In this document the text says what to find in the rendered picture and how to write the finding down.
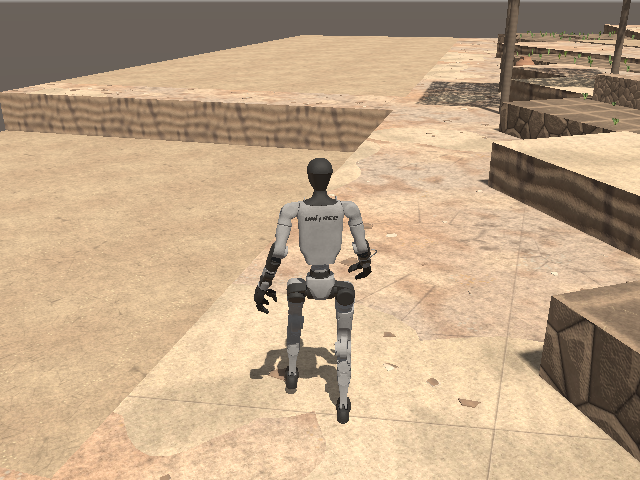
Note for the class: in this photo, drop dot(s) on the robot right hand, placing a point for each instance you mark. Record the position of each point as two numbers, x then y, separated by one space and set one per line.
365 273

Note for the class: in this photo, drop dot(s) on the left robot forearm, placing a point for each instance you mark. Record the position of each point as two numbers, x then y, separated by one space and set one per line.
269 271

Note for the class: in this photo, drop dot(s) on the right robot forearm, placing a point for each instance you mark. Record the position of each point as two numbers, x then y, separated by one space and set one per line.
364 258

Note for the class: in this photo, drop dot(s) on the robot left hand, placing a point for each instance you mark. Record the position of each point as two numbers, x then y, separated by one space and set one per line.
260 300

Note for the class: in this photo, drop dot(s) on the robot right foot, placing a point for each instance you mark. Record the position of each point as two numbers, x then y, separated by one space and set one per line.
343 414

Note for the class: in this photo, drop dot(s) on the robot right upper arm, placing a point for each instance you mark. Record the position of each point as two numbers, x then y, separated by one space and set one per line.
355 223

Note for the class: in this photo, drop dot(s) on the humanoid robot torso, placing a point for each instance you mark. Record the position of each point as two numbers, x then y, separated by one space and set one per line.
320 239

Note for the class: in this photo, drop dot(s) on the robot left upper arm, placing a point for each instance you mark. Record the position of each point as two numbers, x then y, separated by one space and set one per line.
287 212

